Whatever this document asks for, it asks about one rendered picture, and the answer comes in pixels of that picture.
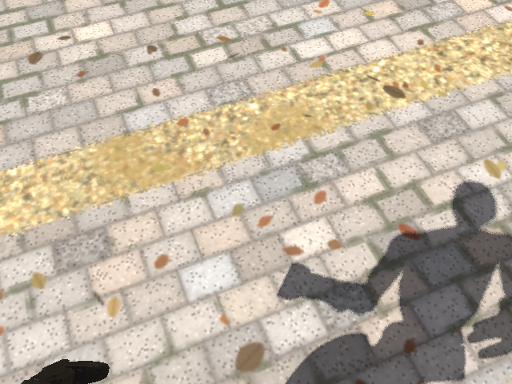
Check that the left robot hand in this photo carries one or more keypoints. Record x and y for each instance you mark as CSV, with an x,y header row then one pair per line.
x,y
65,372

